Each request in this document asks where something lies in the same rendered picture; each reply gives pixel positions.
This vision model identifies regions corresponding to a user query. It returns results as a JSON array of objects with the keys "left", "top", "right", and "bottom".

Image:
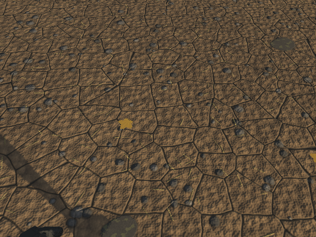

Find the robot left hand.
[{"left": 19, "top": 226, "right": 63, "bottom": 237}]

